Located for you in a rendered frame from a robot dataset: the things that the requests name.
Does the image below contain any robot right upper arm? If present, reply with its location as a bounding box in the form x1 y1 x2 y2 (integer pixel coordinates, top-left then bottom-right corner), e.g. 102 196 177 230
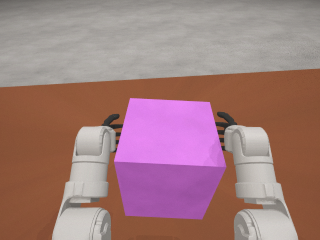
234 209 298 240

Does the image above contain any robot left upper arm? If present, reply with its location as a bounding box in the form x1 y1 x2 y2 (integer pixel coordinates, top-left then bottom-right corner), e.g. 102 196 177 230
53 207 111 240

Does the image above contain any left robot hand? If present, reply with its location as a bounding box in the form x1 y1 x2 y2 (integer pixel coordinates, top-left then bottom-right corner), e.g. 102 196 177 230
101 114 124 153

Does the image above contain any carton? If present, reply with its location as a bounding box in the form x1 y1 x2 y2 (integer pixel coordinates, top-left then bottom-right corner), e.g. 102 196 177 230
114 98 227 220

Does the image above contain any left robot forearm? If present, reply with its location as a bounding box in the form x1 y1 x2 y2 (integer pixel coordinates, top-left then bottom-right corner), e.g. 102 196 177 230
52 126 116 240

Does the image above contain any right robot forearm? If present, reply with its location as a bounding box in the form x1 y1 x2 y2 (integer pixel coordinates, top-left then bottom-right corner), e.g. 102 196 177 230
224 125 298 240

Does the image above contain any right robot hand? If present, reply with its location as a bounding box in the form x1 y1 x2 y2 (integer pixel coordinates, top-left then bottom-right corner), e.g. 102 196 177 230
215 111 237 151

